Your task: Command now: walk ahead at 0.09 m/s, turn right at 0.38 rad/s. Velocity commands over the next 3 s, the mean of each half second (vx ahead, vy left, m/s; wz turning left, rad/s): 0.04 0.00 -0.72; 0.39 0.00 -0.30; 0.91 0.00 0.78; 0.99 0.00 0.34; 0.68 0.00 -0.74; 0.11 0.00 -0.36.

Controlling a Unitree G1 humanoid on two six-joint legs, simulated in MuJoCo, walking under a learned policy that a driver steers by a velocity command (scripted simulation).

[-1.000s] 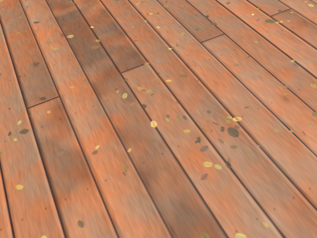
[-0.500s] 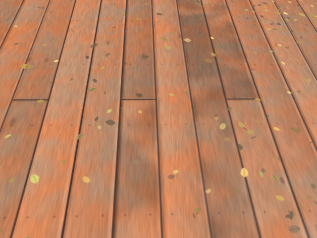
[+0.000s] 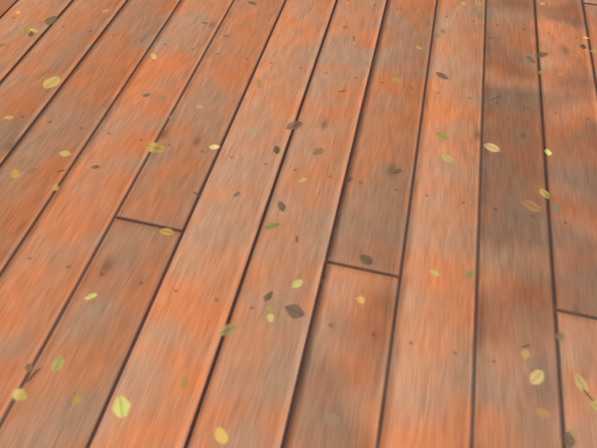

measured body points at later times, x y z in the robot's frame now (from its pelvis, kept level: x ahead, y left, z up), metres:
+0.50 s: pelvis +0.11 +0.07 +0.03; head +0.14 +0.07 +0.48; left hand +0.37 +0.29 -0.06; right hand +0.15 -0.25 -0.05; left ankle +0.18 +0.16 -0.71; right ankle +0.06 -0.06 -0.62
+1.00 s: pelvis +0.18 -0.03 +0.02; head +0.17 -0.05 +0.47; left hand +0.36 +0.17 -0.08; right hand +0.10 -0.31 -0.10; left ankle +0.30 +0.05 -0.63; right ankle +0.02 -0.04 -0.71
